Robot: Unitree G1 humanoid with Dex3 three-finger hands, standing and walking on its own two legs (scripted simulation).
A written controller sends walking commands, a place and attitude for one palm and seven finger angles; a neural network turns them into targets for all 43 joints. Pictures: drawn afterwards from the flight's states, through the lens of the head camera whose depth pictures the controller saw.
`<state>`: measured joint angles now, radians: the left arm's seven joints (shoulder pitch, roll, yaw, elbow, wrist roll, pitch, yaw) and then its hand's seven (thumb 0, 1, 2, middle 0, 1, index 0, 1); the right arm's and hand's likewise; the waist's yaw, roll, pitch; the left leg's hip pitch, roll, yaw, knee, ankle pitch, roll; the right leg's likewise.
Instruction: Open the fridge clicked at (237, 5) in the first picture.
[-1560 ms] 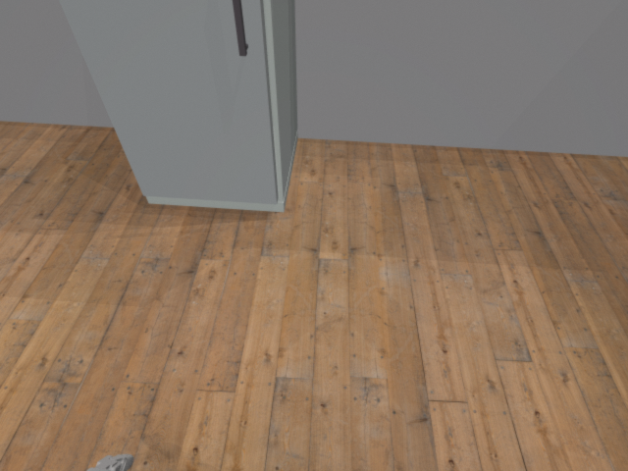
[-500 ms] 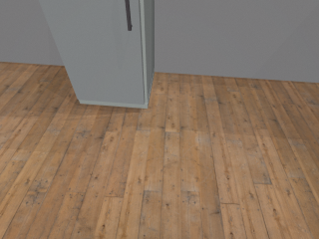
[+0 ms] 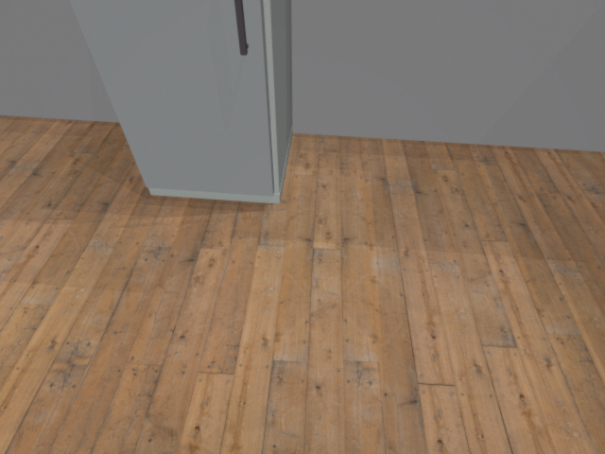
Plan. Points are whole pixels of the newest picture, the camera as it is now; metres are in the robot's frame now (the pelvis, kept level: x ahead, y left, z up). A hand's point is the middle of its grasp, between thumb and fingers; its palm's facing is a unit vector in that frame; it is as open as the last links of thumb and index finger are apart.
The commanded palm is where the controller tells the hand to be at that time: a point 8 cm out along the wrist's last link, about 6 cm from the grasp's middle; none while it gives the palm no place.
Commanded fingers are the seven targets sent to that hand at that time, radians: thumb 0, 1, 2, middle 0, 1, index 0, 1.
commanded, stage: walk to a spot facing it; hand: right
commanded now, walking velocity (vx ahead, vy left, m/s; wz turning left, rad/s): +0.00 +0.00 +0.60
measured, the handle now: out of the picture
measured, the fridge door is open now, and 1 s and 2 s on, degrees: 0 0 0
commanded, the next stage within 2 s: none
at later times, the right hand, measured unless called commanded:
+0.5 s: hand out of the picture +0.05 -0.16 -0.17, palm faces -0.15 +0.96 -0.23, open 7.4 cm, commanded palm none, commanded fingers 0.00 -0.90 -0.90 0.20 0.30 0.20 0.30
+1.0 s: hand (410, 395) +0.26 -0.17 -0.17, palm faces -0.44 +0.88 -0.20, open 7.4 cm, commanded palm none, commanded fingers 0.00 -0.90 -0.90 0.20 0.30 0.20 0.30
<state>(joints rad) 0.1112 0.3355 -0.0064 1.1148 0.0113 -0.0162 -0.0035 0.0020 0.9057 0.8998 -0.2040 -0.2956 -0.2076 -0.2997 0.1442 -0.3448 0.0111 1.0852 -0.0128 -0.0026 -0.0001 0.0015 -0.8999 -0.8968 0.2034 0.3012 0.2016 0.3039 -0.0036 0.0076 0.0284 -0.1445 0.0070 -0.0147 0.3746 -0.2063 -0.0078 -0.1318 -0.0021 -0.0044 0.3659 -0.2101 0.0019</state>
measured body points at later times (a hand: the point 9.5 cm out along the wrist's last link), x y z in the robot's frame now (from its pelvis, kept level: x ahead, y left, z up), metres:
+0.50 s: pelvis -0.02 +0.02 -0.01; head +0.01 +0.05 +0.44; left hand +0.01 +0.28 -0.17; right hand +0.05 -0.21 -0.15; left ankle -0.01 +0.11 -0.75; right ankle -0.01 -0.12 -0.68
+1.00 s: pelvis +0.09 -0.01 +0.00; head +0.11 -0.03 +0.45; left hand -0.03 +0.20 -0.13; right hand +0.28 -0.21 -0.15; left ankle +0.05 +0.15 -0.64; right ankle +0.06 -0.12 -0.75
